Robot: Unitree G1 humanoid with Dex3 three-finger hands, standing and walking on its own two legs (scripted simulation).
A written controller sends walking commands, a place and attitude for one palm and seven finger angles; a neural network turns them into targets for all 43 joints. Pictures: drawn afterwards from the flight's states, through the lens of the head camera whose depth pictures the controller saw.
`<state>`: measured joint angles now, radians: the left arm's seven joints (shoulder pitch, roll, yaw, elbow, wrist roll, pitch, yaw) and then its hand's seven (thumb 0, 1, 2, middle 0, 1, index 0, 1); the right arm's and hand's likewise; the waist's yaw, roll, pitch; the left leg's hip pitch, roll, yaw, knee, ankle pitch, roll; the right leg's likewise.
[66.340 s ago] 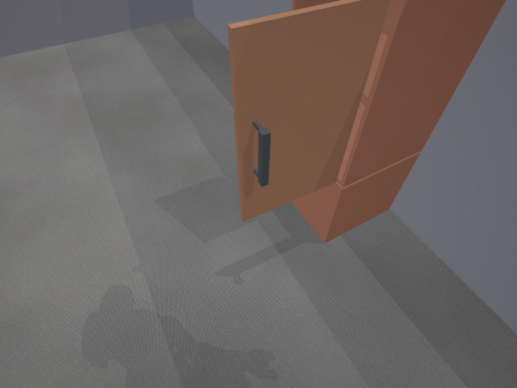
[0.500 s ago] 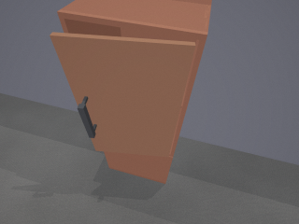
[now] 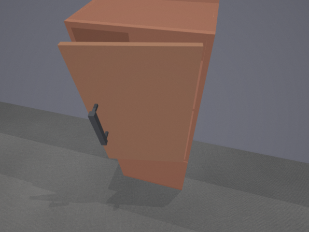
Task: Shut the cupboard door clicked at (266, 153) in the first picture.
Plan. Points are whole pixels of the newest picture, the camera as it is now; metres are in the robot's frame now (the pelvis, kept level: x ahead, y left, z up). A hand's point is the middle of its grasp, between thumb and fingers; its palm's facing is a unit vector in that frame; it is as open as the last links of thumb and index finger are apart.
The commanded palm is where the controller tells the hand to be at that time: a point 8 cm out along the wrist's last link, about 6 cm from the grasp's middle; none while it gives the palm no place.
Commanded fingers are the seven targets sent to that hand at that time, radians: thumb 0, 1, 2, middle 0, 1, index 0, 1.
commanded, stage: look again from close up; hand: left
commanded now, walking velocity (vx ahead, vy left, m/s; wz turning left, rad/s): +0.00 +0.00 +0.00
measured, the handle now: (100, 125) +0.46 +0.23 -0.05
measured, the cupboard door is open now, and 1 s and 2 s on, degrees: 11 11 11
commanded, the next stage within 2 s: raise the hand and make a fist in 0.40 s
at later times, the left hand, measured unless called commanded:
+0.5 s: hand out of the picture +0.03 +0.15 -0.17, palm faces +0.01 -0.98 -0.22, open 7.3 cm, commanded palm +0.11 +0.20 -0.07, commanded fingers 0.00 0.90 0.90 -0.20 -0.30 -0.20 -0.30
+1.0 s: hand out of the picture +0.12 +0.16 -0.08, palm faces +0.06 -1.00 -0.02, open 5.8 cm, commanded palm +0.12 +0.20 -0.07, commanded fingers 0.00 0.90 0.90 -0.66 -0.80 -0.66 -0.80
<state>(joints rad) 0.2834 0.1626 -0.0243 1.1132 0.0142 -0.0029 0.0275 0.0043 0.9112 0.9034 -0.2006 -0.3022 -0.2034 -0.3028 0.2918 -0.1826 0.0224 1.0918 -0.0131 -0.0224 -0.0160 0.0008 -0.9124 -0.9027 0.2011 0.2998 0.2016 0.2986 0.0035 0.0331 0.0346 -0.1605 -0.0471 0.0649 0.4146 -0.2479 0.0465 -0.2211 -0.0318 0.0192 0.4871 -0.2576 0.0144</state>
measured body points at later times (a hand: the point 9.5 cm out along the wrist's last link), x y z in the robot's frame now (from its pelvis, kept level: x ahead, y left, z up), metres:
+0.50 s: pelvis +0.02 -0.03 +0.00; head +0.04 -0.04 +0.45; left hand +0.03 +0.20 -0.15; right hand +0.04 -0.25 -0.16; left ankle -0.01 +0.09 -0.74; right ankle +0.00 -0.13 -0.74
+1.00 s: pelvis -0.05 -0.04 -0.12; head +0.00 -0.03 +0.33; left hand +0.11 +0.21 -0.08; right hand +0.21 -0.26 -0.14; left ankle -0.01 +0.09 -0.74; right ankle +0.00 -0.13 -0.74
